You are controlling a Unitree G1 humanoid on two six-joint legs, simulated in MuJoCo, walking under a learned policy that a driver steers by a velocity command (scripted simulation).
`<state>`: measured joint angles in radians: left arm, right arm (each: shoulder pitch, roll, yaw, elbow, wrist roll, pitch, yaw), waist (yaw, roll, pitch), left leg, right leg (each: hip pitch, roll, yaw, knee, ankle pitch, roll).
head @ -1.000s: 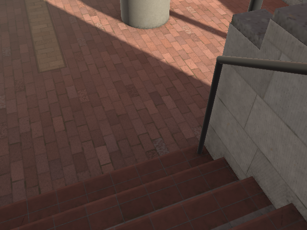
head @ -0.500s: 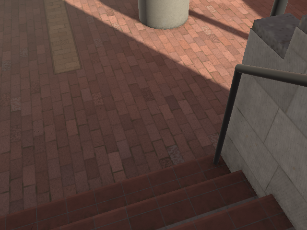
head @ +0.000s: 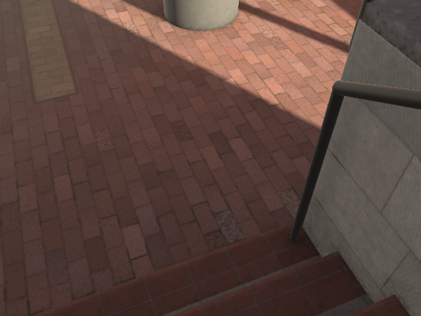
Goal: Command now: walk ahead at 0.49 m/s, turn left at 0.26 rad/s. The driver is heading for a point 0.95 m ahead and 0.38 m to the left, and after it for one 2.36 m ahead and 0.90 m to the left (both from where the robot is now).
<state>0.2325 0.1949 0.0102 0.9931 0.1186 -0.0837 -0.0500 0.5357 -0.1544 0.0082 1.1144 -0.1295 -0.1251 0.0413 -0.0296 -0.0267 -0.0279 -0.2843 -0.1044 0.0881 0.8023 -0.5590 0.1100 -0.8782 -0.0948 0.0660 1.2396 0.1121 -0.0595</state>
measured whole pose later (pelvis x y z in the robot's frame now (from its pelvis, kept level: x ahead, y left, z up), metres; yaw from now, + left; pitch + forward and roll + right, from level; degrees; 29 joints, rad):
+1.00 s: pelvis +0.54 +0.08 -0.32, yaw +33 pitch +0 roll +3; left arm 0.21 0.24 0.02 0.89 0.09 -0.10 -0.04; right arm 0.44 -0.21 -0.02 1.11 -0.08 -0.10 0.06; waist -0.04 -0.04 0.00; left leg -0.25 -0.10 0.01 0.64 -0.39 0.08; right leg -0.67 -0.13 0.07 1.26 -0.29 -0.05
